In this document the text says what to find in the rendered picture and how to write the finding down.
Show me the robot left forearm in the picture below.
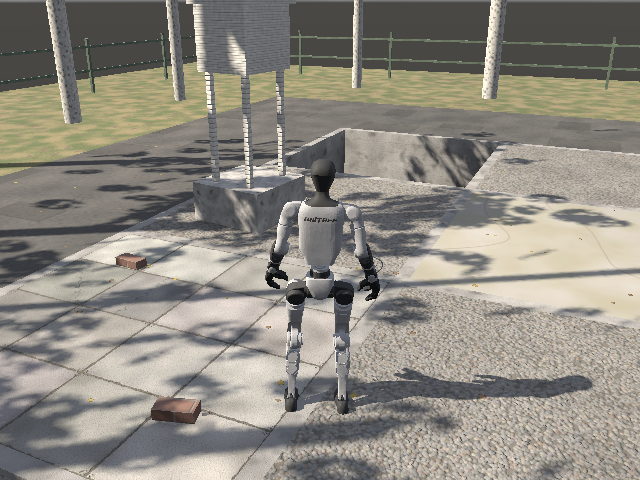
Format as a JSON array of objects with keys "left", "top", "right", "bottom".
[{"left": 267, "top": 240, "right": 284, "bottom": 274}]

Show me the robot right forearm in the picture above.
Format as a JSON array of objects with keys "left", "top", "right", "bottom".
[{"left": 359, "top": 243, "right": 378, "bottom": 283}]

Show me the robot right upper arm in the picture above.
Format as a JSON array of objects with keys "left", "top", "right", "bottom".
[{"left": 343, "top": 203, "right": 369, "bottom": 259}]

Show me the humanoid robot head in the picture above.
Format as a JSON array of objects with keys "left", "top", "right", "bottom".
[{"left": 305, "top": 159, "right": 339, "bottom": 207}]

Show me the robot left hand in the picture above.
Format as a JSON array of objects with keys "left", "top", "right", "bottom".
[{"left": 265, "top": 270, "right": 288, "bottom": 289}]

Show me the robot torso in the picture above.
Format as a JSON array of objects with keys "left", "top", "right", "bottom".
[{"left": 298, "top": 197, "right": 345, "bottom": 300}]

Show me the robot right hand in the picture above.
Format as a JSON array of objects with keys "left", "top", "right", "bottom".
[{"left": 357, "top": 279, "right": 380, "bottom": 301}]

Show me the robot left upper arm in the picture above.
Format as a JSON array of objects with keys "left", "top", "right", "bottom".
[{"left": 273, "top": 201, "right": 301, "bottom": 255}]

